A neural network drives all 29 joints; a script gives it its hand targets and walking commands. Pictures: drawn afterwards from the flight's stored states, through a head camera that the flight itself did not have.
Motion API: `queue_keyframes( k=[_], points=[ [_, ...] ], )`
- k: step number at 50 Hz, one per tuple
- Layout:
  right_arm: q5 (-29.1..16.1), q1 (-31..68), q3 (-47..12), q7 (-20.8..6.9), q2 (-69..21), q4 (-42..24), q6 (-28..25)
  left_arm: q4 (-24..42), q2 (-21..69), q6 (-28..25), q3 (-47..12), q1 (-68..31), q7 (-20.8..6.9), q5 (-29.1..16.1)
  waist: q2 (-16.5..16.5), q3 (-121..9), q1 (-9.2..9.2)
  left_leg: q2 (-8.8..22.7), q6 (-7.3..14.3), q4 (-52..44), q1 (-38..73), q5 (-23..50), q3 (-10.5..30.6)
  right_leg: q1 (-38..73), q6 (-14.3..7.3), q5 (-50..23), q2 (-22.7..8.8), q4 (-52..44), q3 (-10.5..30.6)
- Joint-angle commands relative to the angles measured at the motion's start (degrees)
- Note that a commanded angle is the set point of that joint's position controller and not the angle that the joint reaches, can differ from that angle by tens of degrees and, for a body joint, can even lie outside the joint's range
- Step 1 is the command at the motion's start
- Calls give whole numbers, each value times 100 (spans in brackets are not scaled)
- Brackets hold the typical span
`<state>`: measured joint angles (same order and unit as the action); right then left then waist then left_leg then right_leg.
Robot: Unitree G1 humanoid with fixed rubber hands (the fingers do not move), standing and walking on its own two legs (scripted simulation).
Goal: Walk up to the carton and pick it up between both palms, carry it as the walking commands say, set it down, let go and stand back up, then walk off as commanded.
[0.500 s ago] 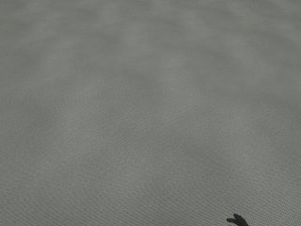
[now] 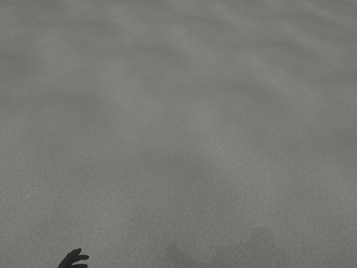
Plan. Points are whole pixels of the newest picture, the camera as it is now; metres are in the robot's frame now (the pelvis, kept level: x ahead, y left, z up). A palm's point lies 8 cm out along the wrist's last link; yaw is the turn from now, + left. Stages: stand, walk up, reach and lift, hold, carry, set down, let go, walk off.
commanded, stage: walk off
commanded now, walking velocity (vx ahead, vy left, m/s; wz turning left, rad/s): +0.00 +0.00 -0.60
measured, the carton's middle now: out of the picture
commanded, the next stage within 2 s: stand in 0.44 s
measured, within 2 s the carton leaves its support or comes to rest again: neither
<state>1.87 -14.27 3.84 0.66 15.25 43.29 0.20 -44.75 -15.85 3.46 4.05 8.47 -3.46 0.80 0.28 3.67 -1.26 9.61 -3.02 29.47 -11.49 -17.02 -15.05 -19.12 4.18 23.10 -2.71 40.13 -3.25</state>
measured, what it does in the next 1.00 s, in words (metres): steps on the spot, turning right: right foot, then left foot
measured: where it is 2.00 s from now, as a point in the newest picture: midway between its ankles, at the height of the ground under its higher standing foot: outside the picture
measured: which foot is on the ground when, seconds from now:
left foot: down 0.00-0.04, up 0.06-0.62, down 0.64-1.00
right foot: up 0.00-0.02, down 0.04-0.64, up 0.66-0.98, down 1.00-1.00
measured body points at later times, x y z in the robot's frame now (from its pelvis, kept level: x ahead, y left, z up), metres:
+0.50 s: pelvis +0.00 -0.04 +0.01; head +0.02 -0.06 +0.46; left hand +0.12 +0.22 -0.11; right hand +0.09 -0.34 -0.10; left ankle +0.05 +0.10 -0.69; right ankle +0.00 -0.12 -0.74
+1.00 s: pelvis -0.02 -0.02 +0.00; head +0.00 -0.02 +0.45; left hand +0.15 +0.20 -0.13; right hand -0.02 -0.30 -0.11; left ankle +0.03 +0.08 -0.74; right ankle -0.09 -0.13 -0.74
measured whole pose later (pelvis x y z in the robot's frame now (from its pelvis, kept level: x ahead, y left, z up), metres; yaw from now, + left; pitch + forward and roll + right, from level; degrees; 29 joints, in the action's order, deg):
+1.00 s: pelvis -0.02 -0.02 +0.00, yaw -20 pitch -1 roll +0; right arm 1.0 -13.7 1.0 -0.2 14.5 43.1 0.8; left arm -51.0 -15.6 2.6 1.1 11.5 -0.7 0.7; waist 0.9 2.9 -0.6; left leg 2.0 0.5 28.1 -13.3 -13.9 -4.8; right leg -8.8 1.7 14.4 0.3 25.5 1.7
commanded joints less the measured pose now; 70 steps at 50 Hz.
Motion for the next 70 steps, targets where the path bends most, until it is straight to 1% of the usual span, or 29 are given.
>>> queue_keyframes(
  k=[1,2,3,4,5,7,10,13,16,20,23,27,30,32,33,34,35,37,39,43,47,49,51,52,53,55,62,65,70],
  points=[
    [-135,-209,348,-41,1135,-227,-23,296,-335,-142,68,230,80,62,-883,-692,160,898,421,373,329,2478,413,724,-156,-1266,223,-1766,-294],
    [-178,-374,267,-83,896,-207,-12,141,-622,-220,171,663,138,158,-170,-957,401,586,137,1296,-510,1399,232,1798,-217,-1965,-58,-2058,167],
    [-120,-518,127,-123,362,-395,40,151,-1197,-314,276,1009,169,206,1367,-1058,373,58,-157,2597,-2124,-1994,163,2789,-483,-3243,-1522,-2073,1909],
    [3,73,126,-61,371,-652,147,53,-1688,-301,414,1324,194,-13,1933,-936,781,-213,-249,3156,-2479,-2194,766,2264,-1466,-4487,-2234,-1874,2548],
    [-39,601,151,-46,561,-797,205,43,-1538,-305,426,1330,228,-72,1775,-896,963,-133,-275,3406,-2335,-2139,1120,1910,-1725,-4359,-2055,-1989,2658],
    [-130,51,182,-121,722,-481,185,151,-894,-301,174,506,331,-39,1094,-619,361,-16,-277,3442,-2608,-1219,1324,2150,-1420,-4635,-1332,-1875,1405],
    [-10,146,190,-77,769,-487,212,215,-856,-337,131,402,375,-83,967,-798,295,-190,-274,3414,-2060,-543,1438,1611,-1314,-4630,-939,-1893,1499],
    [-66,-186,143,-88,700,-409,287,297,-942,-349,137,242,347,-42,583,-760,64,-371,-250,3330,-2103,-128,1401,1365,-1360,-3720,-891,-2098,1521],
    [-37,297,48,-38,538,-575,307,223,-1035,-354,132,622,313,-39,859,-452,285,-412,-294,2801,-2085,-279,1521,1083,-1464,-3283,-899,-2221,1945],
    [-78,546,27,18,589,-681,306,232,-1138,-319,167,865,291,-4,676,-484,363,-524,-270,2179,-2162,-604,1687,1387,-1653,-2579,-1054,-2211,2562],
    [-154,691,20,48,602,-752,249,199,-1113,-299,159,953,283,14,644,-615,402,-657,-197,1853,-1904,-648,1710,1466,-1680,-2955,-1033,-2052,2753],
    [-196,663,-38,97,514,-763,216,201,-1105,-256,117,921,275,48,656,-641,433,-835,-87,1279,-1027,-657,1538,953,-1524,-3023,-871,-2016,2746],
    [-211,179,-66,110,435,-653,162,195,-980,-200,61,724,263,-14,547,-619,177,-917,45,-21,-201,-111,1413,611,-1259,-3005,-666,-1809,2676],
    [-106,-192,-28,206,682,-506,61,133,-755,-228,-16,879,342,-118,150,-847,123,-264,128,-1231,983,774,1799,103,-786,-2060,-224,-1363,2418],
    [-60,-106,2,192,967,-561,44,132,-364,-239,-102,1095,352,-127,-1039,-889,221,851,432,-1634,1419,487,2962,-551,-472,-338,404,-500,1759],
    [-33,218,27,149,1179,-641,61,150,-494,-219,-67,934,384,-49,-1197,-458,239,1374,990,-1563,713,1664,3355,-911,-355,621,948,432,1088],
    [-15,120,50,88,1073,-555,43,186,-805,-160,-22,743,384,113,-1341,-318,104,1686,1436,-1696,-237,1724,3533,-489,-378,779,641,1231,1134],
    [-70,561,-181,39,426,-668,-69,-40,-775,-136,42,899,287,44,-654,-51,437,679,1024,-1560,-172,2414,2454,-398,-367,195,694,1326,1283],
    [-58,728,-186,97,519,-693,-134,-258,-658,-102,-14,1187,227,8,-999,-341,547,353,935,-1335,67,3042,1968,-273,-299,-67,738,1440,1107],
    [-66,243,-193,35,550,-495,-104,-270,-417,-95,-133,688,215,-30,-1478,-478,196,43,973,-1089,416,3026,1627,36,-82,-94,568,292,596],
    [-68,-323,-29,-42,946,-209,27,-278,-376,-91,-183,368,247,-6,-1439,-529,-87,277,1190,-859,464,2803,2021,563,-174,-131,501,-997,218],
    [-108,-181,-14,-97,859,-178,55,-451,-398,-151,-217,645,320,-23,-969,-448,140,208,904,-630,39,2689,1975,1310,-241,-1710,289,-2315,368],
    [-144,-334,-128,-146,438,-144,-15,-489,-637,-266,-197,690,385,85,-144,-818,111,-39,464,-471,-641,1538,1819,2408,-390,-2155,-533,-2399,1133],
    [-198,-300,-211,-165,136,-169,-1,-608,-778,-271,-188,422,373,2,633,-612,-128,-503,287,-829,-164,560,1430,1546,-695,-2348,-722,-2209,1274],
    [-113,-105,-188,-124,300,-118,24,-668,-536,-277,-226,303,335,-32,927,-407,59,-417,221,-1000,356,584,1420,904,-767,-1605,-542,-2286,1250],
    [-98,-50,-77,-121,611,27,28,-604,-354,-355,-322,26,400,29,564,-305,53,-417,173,-880,113,920,1428,1259,-665,-2001,-423,-2404,1067],
    [-97,-535,-129,-89,428,593,42,-1055,-476,-398,-294,221,464,-28,363,223,70,-357,57,-1060,164,845,1381,716,-684,-431,-346,-2870,1231],
    [-72,-513,-170,-63,278,736,28,-1235,-388,-418,-313,336,482,-54,-48,247,97,-331,25,-1071,236,939,1370,688,-746,-640,-362,-2844,1269],
    [-97,-626,-210,-28,253,984,-14,-1388,-486,-455,-278,313,467,-27,-78,13,72,-279,3,-1078,215,955,1382,978,-768,-1079,-283,-2711,1138]
  ],
)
